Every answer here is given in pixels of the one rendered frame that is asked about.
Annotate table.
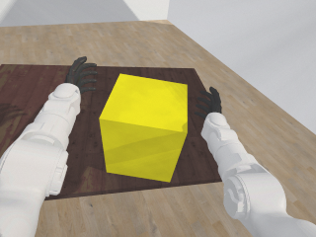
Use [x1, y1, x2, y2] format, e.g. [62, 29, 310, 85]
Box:
[0, 64, 222, 200]

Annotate right robot hand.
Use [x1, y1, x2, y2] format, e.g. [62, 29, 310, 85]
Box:
[194, 86, 222, 120]

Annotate carton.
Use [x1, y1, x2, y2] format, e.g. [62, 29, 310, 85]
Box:
[99, 74, 188, 183]

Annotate robot right upper arm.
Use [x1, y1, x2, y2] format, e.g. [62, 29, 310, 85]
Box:
[223, 172, 316, 237]

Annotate robot left forearm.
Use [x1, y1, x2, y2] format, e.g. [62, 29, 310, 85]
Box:
[0, 83, 81, 174]

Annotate robot left upper arm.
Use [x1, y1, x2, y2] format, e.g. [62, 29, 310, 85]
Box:
[0, 139, 69, 237]

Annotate robot right forearm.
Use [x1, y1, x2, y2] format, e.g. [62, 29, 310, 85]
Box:
[200, 112, 286, 208]

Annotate left robot hand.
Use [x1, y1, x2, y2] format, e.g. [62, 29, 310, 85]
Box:
[64, 56, 98, 95]

